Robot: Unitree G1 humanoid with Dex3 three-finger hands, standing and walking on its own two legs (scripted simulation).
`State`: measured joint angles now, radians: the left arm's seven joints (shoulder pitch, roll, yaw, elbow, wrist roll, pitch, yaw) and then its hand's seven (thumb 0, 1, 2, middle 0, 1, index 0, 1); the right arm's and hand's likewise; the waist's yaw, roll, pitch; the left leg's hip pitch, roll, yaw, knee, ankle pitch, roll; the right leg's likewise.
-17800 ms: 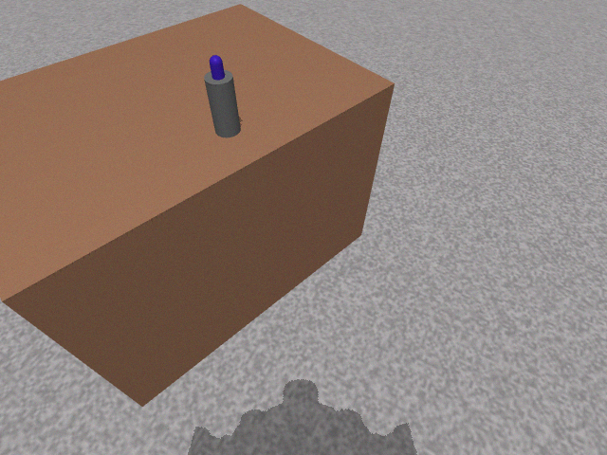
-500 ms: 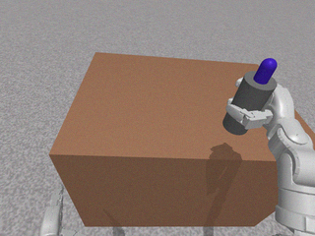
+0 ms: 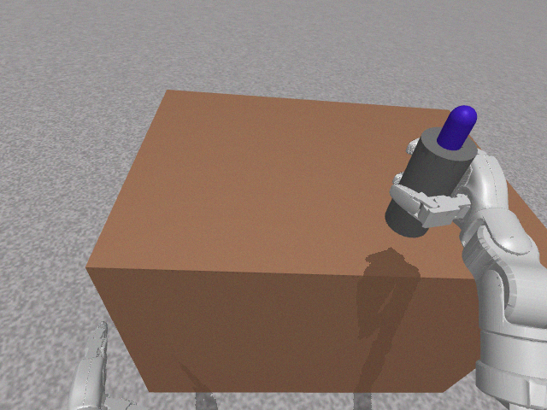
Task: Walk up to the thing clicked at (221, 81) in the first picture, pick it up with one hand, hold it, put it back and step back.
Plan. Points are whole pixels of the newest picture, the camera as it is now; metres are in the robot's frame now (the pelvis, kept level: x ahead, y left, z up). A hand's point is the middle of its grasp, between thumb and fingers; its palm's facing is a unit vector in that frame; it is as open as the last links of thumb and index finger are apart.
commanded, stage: hold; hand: right
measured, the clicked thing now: (432, 173) +0.32 -0.17 +0.24
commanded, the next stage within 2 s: crouch in 0.78 s
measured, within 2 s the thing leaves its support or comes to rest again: neither
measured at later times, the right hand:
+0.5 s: hand (426, 183) +0.32 -0.16 +0.22, palm faces +0.11 +0.99 -0.05, open 8.8 cm
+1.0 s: hand (418, 174) +0.34 -0.16 +0.22, palm faces +0.10 +0.99 -0.04, open 8.8 cm
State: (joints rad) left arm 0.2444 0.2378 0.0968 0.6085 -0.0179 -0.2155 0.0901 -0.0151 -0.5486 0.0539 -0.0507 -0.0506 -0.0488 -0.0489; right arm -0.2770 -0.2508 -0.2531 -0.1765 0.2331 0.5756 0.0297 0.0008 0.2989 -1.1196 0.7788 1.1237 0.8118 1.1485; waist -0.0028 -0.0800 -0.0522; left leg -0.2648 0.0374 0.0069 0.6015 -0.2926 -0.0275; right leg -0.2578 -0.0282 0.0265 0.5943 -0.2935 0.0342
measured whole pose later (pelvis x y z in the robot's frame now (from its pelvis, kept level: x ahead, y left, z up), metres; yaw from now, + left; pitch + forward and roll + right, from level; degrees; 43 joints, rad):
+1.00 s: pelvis +0.00 +0.00 +0.00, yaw +0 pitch -2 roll +0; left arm 0.25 0.24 0.10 0.61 -0.02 -0.21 0.09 -0.02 -0.54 0.05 -0.05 -0.05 -0.05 -0.05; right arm -0.32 -0.25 -0.25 -0.14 0.23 0.58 0.02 0.00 0.30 -1.12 0.78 1.12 0.81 1.15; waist 0.00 -0.08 -0.05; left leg -0.26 0.04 0.01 0.59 -0.29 -0.03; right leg -0.26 -0.03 0.03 0.58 -0.29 0.04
